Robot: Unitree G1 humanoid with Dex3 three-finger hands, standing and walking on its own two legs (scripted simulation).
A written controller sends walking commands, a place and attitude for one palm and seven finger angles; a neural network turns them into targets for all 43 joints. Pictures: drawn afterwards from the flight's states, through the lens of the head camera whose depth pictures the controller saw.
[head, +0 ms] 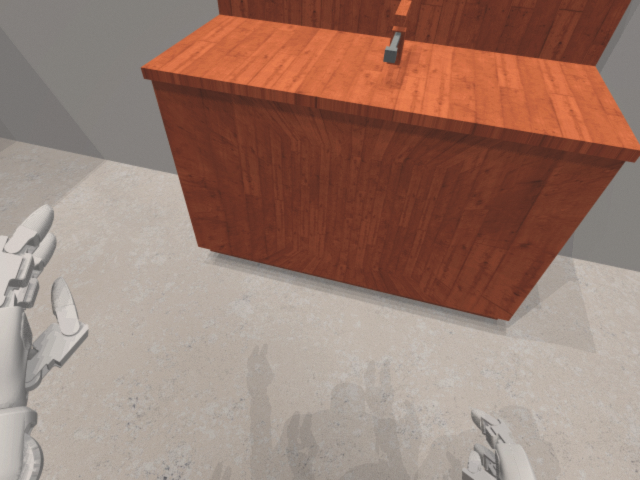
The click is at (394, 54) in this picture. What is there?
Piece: tap's lever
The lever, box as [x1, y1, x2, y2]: [383, 46, 397, 62]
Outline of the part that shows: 386,46 383,61 394,62 397,48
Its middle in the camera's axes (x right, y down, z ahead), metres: +0.17 -0.45 +0.94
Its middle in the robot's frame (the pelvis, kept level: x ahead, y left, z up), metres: +1.02 -0.10 +0.12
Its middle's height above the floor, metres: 0.89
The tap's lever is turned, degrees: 0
